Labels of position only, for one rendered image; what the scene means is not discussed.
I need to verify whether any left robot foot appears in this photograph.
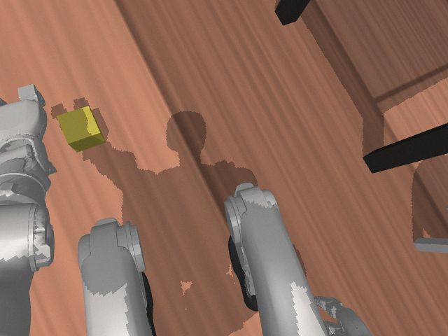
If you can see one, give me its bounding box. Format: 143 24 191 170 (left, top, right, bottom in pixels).
142 272 156 336

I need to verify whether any right robot foot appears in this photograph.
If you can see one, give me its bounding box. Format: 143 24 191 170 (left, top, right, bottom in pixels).
228 235 258 312

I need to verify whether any cube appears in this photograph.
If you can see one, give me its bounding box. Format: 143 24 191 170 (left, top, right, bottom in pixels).
56 106 106 153

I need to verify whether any left robot arm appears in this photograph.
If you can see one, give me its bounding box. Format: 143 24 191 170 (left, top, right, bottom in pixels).
0 134 55 336

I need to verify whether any left robot hand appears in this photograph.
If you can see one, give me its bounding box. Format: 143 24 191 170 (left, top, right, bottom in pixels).
0 84 57 175

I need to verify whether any right robot hand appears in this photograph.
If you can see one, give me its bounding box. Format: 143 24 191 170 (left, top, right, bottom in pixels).
314 296 372 336

